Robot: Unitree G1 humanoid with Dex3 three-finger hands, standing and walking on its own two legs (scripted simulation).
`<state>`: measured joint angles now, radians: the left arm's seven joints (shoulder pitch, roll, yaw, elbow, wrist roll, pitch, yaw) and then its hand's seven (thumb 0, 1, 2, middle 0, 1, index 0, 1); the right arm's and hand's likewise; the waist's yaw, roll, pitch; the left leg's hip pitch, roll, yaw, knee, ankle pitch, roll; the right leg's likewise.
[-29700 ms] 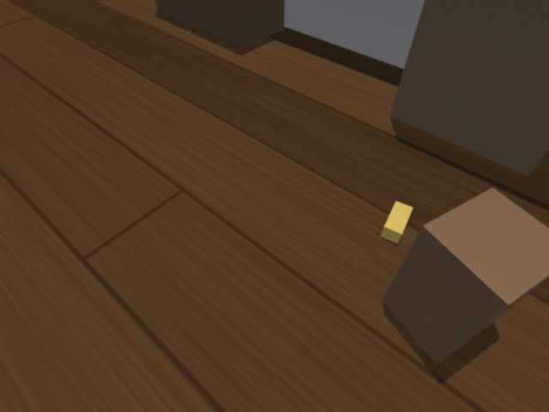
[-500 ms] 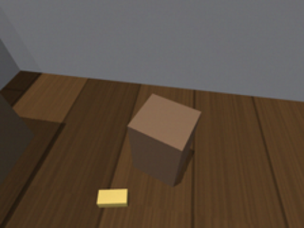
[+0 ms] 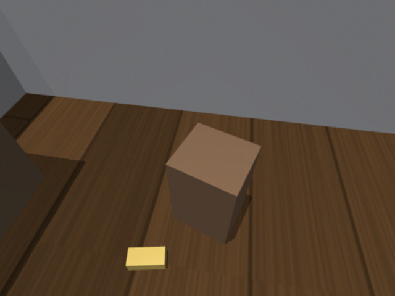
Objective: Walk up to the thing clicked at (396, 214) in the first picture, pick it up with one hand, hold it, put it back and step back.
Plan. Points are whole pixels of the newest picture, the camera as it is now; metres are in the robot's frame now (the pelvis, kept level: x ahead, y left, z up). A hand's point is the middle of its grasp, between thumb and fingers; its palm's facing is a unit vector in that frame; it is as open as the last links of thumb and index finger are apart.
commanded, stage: stand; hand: left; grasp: from above
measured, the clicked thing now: (147, 258) +0.43 +0.24 -0.75
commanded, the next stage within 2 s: rise first in 0.22 s
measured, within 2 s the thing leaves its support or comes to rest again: neither
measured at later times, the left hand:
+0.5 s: hand out of the picture +0.13 +0.25 -0.17, palm faces +0.03 -0.94 -0.33, open 8.3 cm
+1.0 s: hand out of the picture +0.13 +0.26 -0.23, palm faces -0.12 -0.89 -0.44, open 13.9 cm
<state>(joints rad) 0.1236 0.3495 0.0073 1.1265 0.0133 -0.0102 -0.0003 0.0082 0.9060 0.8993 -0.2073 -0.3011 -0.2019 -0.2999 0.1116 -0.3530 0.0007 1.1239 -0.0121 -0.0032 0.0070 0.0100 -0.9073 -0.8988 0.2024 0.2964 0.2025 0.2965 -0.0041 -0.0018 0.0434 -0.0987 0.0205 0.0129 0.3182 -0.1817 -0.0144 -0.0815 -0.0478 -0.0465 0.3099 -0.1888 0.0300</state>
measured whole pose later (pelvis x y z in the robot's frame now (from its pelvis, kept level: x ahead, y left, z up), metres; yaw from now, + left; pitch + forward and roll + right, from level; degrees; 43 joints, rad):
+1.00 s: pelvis -0.01 +0.00 -0.08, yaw -1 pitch +16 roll -1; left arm 0.15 0.32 0.16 0.63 0.22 0.16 0.00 0.00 -0.49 1.00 -0.07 -1.08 -0.06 -1.08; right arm 0.20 -0.24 -0.05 0.61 0.01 -0.11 -0.03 0.01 -0.88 -0.89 0.20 0.30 0.20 0.30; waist -0.02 0.00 -0.08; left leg -0.84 0.04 -0.01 1.06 -0.50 -0.01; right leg -0.81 -0.04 -0.03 1.03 -0.49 0.03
